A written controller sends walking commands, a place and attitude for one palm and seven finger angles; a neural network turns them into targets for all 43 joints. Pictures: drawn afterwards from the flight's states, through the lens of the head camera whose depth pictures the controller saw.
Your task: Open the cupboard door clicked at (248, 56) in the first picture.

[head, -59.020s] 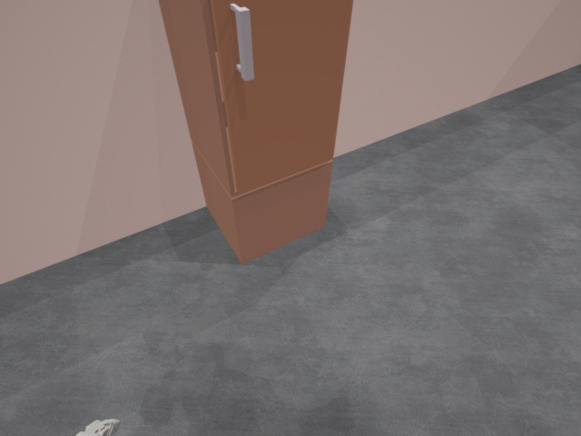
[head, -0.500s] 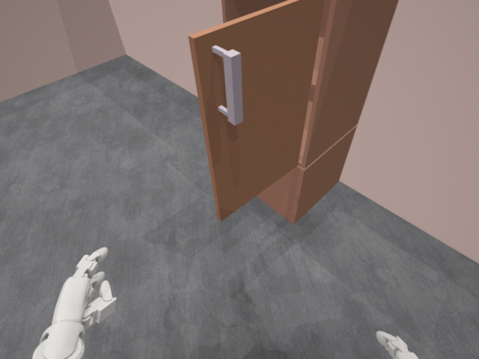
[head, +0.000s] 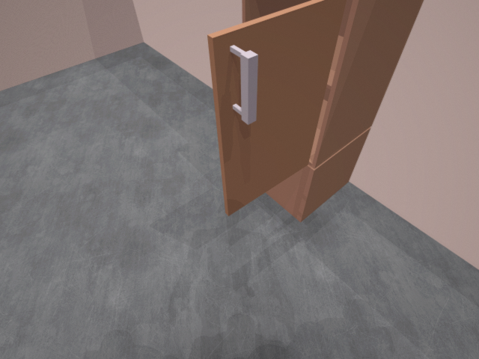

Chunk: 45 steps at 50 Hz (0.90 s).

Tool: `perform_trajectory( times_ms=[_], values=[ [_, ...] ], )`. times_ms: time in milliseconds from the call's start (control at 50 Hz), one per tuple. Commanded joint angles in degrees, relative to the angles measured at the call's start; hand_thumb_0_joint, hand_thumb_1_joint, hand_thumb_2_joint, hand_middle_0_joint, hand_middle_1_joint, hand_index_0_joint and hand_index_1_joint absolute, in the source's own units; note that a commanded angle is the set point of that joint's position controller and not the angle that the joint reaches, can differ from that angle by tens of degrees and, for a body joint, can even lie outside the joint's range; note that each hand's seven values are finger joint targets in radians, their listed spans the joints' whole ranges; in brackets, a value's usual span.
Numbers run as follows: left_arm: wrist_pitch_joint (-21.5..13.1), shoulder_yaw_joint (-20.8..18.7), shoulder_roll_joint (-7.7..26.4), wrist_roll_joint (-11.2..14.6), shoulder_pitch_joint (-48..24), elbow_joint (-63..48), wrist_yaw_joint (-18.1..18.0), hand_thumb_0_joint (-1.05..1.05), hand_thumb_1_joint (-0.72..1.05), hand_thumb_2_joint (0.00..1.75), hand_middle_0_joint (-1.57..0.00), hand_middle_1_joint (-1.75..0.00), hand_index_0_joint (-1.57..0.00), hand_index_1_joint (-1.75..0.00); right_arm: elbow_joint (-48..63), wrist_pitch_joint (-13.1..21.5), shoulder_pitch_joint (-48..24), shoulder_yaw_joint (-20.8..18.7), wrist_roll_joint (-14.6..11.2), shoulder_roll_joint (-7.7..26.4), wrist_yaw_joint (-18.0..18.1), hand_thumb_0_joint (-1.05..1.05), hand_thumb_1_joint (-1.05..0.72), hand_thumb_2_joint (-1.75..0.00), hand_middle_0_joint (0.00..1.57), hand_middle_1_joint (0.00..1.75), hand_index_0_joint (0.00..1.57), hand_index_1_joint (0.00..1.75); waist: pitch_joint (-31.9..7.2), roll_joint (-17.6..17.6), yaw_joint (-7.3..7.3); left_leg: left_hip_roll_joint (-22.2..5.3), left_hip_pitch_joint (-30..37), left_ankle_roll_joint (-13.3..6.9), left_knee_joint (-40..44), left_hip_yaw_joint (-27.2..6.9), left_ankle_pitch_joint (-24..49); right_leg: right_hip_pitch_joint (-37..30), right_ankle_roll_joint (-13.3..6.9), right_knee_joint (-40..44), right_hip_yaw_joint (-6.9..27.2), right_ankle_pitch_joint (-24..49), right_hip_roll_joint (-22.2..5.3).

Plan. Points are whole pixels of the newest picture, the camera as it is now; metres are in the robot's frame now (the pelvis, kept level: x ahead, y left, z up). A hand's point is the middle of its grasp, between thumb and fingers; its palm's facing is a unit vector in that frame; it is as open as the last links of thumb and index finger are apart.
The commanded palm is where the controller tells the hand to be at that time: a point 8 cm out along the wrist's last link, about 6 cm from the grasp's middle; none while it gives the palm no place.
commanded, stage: let the arm hang, fingers relaxed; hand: left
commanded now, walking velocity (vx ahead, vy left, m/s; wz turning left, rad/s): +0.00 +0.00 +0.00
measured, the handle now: (242, 85) +0.61 +0.03 +0.14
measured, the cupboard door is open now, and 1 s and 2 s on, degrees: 87 87 87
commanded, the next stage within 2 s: look to check the result in 0.46 s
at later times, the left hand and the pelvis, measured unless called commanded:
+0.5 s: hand out of the picture +0.00 +0.17 -0.17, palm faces +0.02 -0.98 -0.18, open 7.4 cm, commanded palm none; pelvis +0.00 +0.01 +0.00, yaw -1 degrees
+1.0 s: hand out of the picture +0.04 +0.20 -0.17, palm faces +0.01 -0.97 -0.23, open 7.4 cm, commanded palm none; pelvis +0.01 +0.01 +0.00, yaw +0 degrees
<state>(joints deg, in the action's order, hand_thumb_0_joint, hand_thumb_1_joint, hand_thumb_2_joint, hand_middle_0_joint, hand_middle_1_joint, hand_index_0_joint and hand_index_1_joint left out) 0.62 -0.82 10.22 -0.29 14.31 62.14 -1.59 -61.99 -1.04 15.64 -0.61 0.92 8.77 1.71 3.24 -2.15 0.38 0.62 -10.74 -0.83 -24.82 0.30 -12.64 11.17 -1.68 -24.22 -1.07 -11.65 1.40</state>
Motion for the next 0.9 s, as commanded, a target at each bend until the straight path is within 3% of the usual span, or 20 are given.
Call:
perform_trajectory(
  times_ms=[0,60,200,300,540,660,880],
  values=[
    [-1.2,-1.1,5.4,-0.1,0.8,-0.7,-0.3,0.00,0.90,0.90,-0.20,-0.30,-0.20,-0.30,0.3,1.0,3.2,-0.9,0.3,5.7,0.2,0.00,-0.90,-0.90,0.20,0.30,0.20,0.30,0.3,3.3,0.30,-5.8,-1.2,-1.3,6.7,-5.0,0.0,0.6,-1.1,6.0,6.0,-1.7,-6.0],
    [-1.2,-1.0,5.2,-0.2,1.7,0.4,-0.4,0.00,0.90,0.90,-0.20,-0.30,-0.20,-0.30,-0.2,1.1,2.8,-0.9,0.1,5.7,0.3,0.00,-0.90,-0.90,0.20,0.30,0.20,0.30,1.2,1.6,0.05,-5.8,-0.8,-1.3,7.1,-4.9,-0.4,1.5,-1.1,6.0,6.0,-2.0,-5.9],
    [-1.3,-0.9,4.9,-0.2,2.6,1.9,-0.4,0.00,0.90,0.90,-0.20,-0.30,-0.20,-0.30,-1.5,1.0,3.6,-0.6,0.2,4.8,0.3,0.00,-0.90,-0.90,0.20,0.30,0.20,0.30,2.5,3.1,0.31,-5.3,-1.0,-1.2,6.9,-4.2,-0.4,2.4,-1.0,6.7,6.6,-3.3,-6.4],
    [-1.3,-1.0,4.4,-0.3,3.1,2.2,-0.5,0.00,0.90,0.90,-0.20,-0.30,-0.20,-0.30,-1.8,1.0,3.7,-0.7,0.2,4.4,0.3,0.00,-0.90,-0.90,0.20,0.30,0.20,0.30,3.0,1.4,0.28,-5.2,-1.5,-1.2,7.0,-4.2,-1.9,3.0,-1.0,6.7,6.7,-4.3,-6.3],
    [-1.5,-1.2,4.4,-0.2,2.8,2.3,-0.4,0.00,0.90,0.90,-0.20,-0.30,-0.20,-0.30,-1.8,1.4,3.7,-0.8,0.2,5.2,0.6,0.00,-0.90,-0.90,0.20,0.30,0.20,0.30,1.4,0.5,0.20,-5.9,-1.1,-1.2,7.3,-5.0,0.6,1.4,-1.0,5.3,6.0,-0.3,-6.1],
    [-1.7,-1.5,5.4,-0.3,2.1,1.9,-0.4,0.00,0.90,0.90,-0.20,-0.30,-0.20,-0.30,-1.6,1.6,3.1,-1.2,0.0,6.5,0.5,0.00,-0.90,-0.90,0.20,0.30,0.20,0.30,1.0,2.4,0.09,-6.1,-0.4,-1.4,7.1,-5.0,2.1,0.9,-1.0,5.3,5.9,0.9,-6.2],
    [-2.2,-1.8,8.0,-0.3,-0.4,1.3,-0.2,0.00,0.90,0.90,-0.20,-0.30,-0.20,-0.30,-1.3,1.9,0.5,-1.5,0.1,8.7,0.4,0.00,-0.90,-0.90,0.20,0.30,0.20,0.30,-0.6,2.6,0.33,-6.1,1.5,-1.3,6.7,-4.8,5.8,-0.6,-1.2,5.9,6.3,4.1,-6.9]
  ],
)
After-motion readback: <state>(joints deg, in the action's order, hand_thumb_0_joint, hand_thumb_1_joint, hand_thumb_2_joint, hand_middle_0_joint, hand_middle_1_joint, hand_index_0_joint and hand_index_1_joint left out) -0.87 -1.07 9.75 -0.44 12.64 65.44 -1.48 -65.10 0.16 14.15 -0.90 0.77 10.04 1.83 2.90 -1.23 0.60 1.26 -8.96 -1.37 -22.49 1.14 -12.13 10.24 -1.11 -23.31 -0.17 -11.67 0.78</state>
